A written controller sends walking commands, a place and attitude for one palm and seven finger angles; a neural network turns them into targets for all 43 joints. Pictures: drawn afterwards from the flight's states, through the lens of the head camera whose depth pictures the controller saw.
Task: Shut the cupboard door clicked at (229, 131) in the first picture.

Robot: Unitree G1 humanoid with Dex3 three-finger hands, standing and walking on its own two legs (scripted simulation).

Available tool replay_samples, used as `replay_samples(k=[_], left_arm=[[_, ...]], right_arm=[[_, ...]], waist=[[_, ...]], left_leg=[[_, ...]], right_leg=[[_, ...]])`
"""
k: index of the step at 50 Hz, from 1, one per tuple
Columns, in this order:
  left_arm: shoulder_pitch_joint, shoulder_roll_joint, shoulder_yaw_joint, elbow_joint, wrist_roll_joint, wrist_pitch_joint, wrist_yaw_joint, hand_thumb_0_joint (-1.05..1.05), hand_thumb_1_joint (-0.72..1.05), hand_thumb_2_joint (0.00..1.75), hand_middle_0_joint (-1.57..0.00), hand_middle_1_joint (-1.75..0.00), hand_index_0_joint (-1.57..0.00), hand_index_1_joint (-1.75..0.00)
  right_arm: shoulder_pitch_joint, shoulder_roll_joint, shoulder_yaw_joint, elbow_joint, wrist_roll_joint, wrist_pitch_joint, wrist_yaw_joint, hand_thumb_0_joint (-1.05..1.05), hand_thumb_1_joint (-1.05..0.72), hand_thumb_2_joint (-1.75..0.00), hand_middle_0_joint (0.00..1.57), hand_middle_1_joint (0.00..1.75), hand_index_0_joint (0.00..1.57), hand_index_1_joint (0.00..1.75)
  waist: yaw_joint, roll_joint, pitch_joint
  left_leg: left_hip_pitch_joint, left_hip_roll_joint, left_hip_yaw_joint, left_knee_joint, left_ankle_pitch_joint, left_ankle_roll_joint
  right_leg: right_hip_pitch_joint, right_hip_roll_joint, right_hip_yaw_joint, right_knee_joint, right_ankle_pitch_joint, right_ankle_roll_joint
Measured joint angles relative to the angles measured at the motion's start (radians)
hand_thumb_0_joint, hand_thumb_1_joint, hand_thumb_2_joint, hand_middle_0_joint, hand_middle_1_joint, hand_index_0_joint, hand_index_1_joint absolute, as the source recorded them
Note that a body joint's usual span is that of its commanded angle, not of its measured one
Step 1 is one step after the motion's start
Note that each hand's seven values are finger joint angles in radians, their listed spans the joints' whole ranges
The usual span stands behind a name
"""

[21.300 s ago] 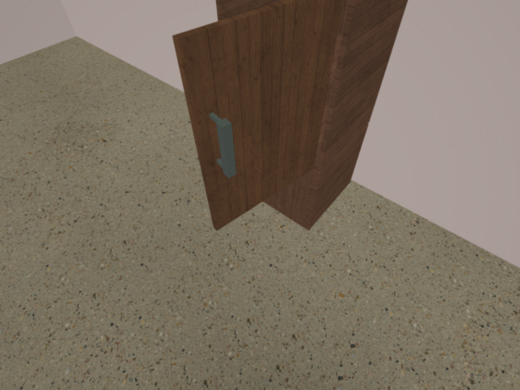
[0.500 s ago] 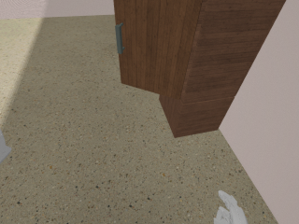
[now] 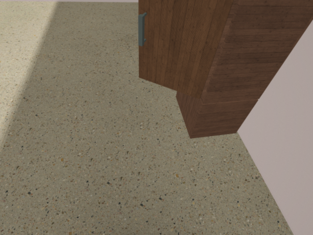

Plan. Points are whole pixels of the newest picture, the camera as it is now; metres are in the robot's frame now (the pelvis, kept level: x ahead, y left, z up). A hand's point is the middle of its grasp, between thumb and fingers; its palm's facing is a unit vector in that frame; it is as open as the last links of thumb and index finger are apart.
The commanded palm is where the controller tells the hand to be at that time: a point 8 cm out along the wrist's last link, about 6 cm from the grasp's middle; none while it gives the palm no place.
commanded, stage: let the arm hang, fingers relaxed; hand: left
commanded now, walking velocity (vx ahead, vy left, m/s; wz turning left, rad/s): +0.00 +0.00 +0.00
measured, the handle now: (143, 29) +1.05 +0.12 +0.01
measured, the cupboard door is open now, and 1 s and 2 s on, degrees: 55 55 55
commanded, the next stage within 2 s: look to check the result in 0.74 s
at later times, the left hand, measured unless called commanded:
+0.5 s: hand out of the picture -0.01 +0.20 -0.17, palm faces -0.01 -0.98 -0.21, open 7.4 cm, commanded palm none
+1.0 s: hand out of the picture +0.01 +0.20 -0.17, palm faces -0.02 -0.98 -0.22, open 7.4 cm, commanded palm none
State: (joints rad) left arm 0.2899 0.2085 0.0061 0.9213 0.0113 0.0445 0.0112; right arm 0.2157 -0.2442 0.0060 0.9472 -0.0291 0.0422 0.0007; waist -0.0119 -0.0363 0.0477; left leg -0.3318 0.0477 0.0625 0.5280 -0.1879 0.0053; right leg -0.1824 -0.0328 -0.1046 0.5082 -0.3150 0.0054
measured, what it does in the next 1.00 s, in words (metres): stands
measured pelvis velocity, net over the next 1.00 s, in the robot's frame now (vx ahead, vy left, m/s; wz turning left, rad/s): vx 0.01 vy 0.01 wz -0.03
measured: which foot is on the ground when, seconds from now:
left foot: down 0.00-1.00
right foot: down 0.00-1.00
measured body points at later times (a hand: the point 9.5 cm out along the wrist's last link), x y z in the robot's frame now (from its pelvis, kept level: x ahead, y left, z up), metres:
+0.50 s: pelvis +0.00 +0.02 +0.01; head +0.00 +0.01 +0.46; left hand -0.01 +0.25 -0.15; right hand -0.02 -0.20 -0.16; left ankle +0.06 +0.12 -0.73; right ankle -0.03 -0.12 -0.73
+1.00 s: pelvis +0.01 +0.01 +0.01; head +0.02 +0.01 +0.46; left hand +0.01 +0.25 -0.15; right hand +0.00 -0.22 -0.15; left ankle +0.06 +0.12 -0.73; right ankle -0.03 -0.12 -0.73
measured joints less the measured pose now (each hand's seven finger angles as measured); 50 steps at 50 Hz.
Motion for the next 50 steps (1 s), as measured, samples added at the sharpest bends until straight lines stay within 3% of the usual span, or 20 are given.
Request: replay_samples(k=[10, 21, 33, 50], left_arm=[[0.071, 0.014, 0.002, 0.204, 0.002, -0.014, -0.001, 0.0, 0.93, 0.9, -0.2, -0.3, -0.2, -0.3], [0.044, -0.023, 0.003, 0.221, 0.004, -0.03, 0.011, 0.0, 0.91, 0.9, -0.2, -0.3, -0.19, -0.3], [-0.015, -0.063, -0.001, 0.197, 0.005, -0.043, 0.013, 0.0, 0.91, 0.9, -0.2, -0.3, -0.2, -0.3], [-0.008, -0.028, 0.006, 0.216, 0.002, -0.042, 0.011, 0.0, 0.91, 0.9, -0.2, -0.3, -0.2, -0.3]], right_arm=[[0.073, 0.056, -0.013, 0.144, 0.013, -0.003, -0.012, 0.01, -0.91, -0.89, 0.2, 0.3, 0.2, 0.3], [0.074, 0.087, -0.021, 0.182, 0.013, -0.014, -0.013, 0.01, -0.91, -0.89, 0.2, 0.3, 0.2, 0.3], [0.056, 0.086, -0.022, 0.179, 0.012, -0.029, -0.016, 0.01, -0.91, -0.89, 0.2, 0.3, 0.2, 0.3], [0.038, 0.064, -0.023, 0.185, 0.014, -0.026, -0.016, 0.01, -0.91, -0.89, 0.2, 0.3, 0.2, 0.3]], waist=[[0.011, 0.042, 0.001], [0.003, 0.058, -0.024], [-0.004, 0.041, -0.033], [-0.001, 0.045, -0.006]], left_leg=[[0.058, -0.012, 0.022, -0.09, 0.043, 0.016], [0.079, -0.028, 0.046, -0.117, 0.052, 0.027], [0.094, -0.027, 0.051, -0.127, 0.052, 0.024], [0.108, -0.018, 0.044, -0.133, 0.044, 0.012]], right_leg=[[0.051, -0.008, 0.018, -0.096, 0.057, 0.013], [0.048, -0.025, 0.039, -0.085, 0.054, 0.024], [0.058, -0.025, 0.045, -0.09, 0.052, 0.025], [0.082, -0.013, 0.038, -0.114, 0.052, 0.016]])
